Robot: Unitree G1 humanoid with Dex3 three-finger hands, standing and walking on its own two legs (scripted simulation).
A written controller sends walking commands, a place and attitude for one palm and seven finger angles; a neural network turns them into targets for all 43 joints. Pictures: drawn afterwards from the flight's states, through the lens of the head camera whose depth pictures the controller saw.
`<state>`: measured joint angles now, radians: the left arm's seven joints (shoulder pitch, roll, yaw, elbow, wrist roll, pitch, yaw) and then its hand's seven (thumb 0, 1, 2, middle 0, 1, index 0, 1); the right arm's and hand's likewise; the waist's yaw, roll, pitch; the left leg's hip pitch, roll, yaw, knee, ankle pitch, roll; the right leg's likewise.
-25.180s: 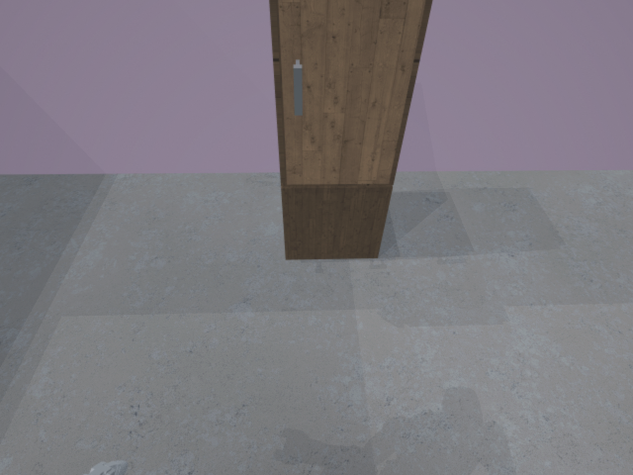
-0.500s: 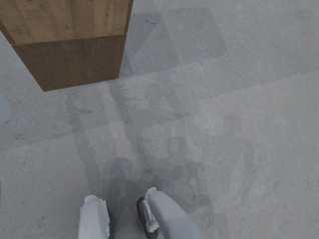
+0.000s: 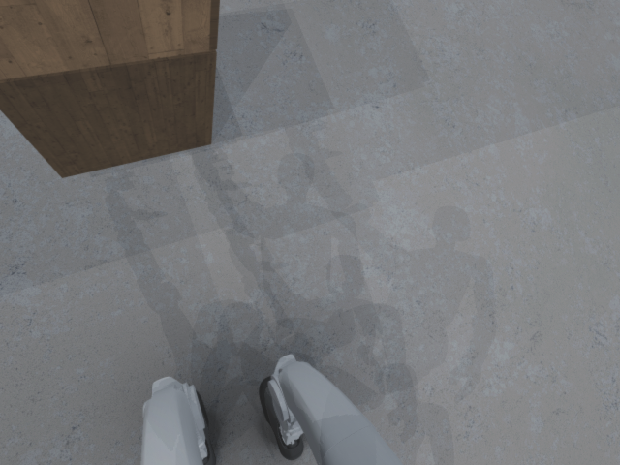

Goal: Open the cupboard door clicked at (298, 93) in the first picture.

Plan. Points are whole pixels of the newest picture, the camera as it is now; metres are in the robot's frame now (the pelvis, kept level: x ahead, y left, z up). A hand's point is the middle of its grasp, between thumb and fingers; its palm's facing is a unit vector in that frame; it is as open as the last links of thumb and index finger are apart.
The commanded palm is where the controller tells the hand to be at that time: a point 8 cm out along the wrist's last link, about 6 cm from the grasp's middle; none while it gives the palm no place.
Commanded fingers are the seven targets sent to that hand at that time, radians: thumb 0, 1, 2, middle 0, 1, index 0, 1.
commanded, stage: close the thumb around the handle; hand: left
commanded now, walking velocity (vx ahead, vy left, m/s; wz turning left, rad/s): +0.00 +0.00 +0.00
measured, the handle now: out of the picture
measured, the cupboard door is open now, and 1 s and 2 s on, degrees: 0 2 57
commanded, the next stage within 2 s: pull the door open along its arc in 0.70 s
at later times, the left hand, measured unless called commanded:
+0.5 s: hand out of the picture +0.67 +0.21 +0.11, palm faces +0.14 -0.99 -0.01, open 7.5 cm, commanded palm +0.66 +0.20 +0.10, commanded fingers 0.00 0.90 0.90 -0.40 -1.35 -0.40 -1.35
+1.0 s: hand out of the picture +0.66 +0.20 +0.11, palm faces +0.15 -0.99 +0.00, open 5.5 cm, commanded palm +0.63 +0.19 +0.10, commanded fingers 0.00 0.90 0.90 -0.40 -1.35 -0.40 -1.35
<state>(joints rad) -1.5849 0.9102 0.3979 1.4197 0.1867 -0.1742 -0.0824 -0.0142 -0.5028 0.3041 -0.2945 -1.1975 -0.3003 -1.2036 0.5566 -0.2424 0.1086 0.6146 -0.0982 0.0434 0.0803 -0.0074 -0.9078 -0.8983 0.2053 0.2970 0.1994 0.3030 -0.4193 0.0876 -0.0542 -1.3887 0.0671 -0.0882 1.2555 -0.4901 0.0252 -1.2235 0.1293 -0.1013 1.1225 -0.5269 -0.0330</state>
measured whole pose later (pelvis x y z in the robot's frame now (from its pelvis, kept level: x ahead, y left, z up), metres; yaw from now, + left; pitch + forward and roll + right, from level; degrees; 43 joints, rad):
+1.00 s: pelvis +0.01 +0.01 +0.01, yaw +0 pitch +35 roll -9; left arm -1.45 0.78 0.44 1.32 0.14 -0.20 -0.05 0.01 0.75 0.81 -0.36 -1.35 -0.37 -1.35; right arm 0.57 -0.24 0.08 0.62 -0.11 0.05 0.11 -0.01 -0.91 -0.90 0.20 0.30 0.20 0.30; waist -0.38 0.09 -0.07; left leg -1.32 0.06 -0.06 1.20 -0.49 0.04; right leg -1.15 0.12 -0.07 1.07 -0.52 -0.01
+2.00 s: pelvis +0.01 -0.07 +0.04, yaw +9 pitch +22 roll +2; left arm -0.77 -0.21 0.11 0.87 0.19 -0.28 0.86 -0.01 0.67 0.79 -0.30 -1.29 -0.34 -1.32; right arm 0.26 -0.18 -0.03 0.71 -0.15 0.00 0.08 0.00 -0.91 -0.90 0.20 0.30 0.20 0.30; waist -0.13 0.05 -0.18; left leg -0.98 0.00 -0.07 1.03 -0.43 -0.03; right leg -0.89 0.06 -0.09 1.07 -0.56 -0.11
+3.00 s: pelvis +0.00 -0.03 +0.04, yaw +6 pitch +20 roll +0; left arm -0.69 -0.03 -0.09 0.91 0.11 -0.42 0.42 -0.01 -0.50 0.30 -0.28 -0.40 -0.17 -0.44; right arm 0.31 -0.18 -0.03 0.67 -0.10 0.01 0.05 0.00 -0.91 -0.90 0.20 0.30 0.20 0.30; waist -0.13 0.04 -0.16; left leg -0.95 -0.02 -0.04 1.03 -0.42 -0.01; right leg -0.85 0.05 -0.05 1.05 -0.54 -0.06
